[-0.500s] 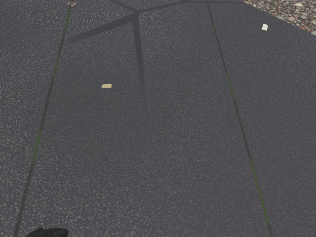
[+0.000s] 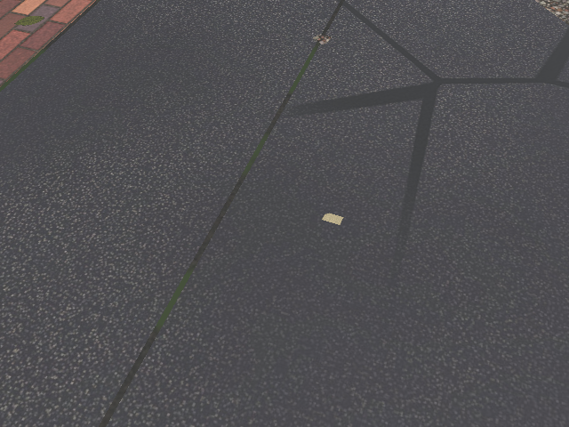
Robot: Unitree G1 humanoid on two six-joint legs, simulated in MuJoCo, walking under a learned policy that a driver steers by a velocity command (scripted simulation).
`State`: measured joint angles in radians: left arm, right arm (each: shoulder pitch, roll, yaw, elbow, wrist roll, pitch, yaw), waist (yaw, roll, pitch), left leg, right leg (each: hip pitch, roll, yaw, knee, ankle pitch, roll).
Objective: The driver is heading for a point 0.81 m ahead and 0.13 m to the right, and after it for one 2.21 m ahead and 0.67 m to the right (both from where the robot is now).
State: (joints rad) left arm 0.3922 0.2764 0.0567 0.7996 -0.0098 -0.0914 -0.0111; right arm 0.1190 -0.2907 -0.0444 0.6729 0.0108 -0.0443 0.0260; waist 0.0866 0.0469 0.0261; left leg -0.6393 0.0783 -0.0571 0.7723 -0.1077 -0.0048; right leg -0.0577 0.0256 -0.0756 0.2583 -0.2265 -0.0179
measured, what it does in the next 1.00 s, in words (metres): walks ahead, turning right: left foot, then right foot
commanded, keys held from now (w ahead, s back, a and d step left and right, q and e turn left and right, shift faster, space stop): w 0.06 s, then w+e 0.86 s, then w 0.02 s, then w+q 0.06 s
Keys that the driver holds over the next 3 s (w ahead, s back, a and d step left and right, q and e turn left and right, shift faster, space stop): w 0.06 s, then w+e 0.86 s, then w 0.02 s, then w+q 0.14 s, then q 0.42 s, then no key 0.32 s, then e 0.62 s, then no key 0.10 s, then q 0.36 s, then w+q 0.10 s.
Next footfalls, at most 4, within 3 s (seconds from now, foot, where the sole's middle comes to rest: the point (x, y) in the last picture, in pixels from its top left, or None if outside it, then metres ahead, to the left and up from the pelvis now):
0.16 left None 0.26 0.14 -0.78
0.70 right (384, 416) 0.51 -0.14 -0.78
1.18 left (349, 284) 0.86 -0.05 -0.78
1.72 right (432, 303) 0.82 -0.27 -0.78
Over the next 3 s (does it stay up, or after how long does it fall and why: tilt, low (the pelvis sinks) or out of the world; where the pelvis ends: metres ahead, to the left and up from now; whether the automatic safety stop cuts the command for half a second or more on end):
stays up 0.78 -0.20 -0.02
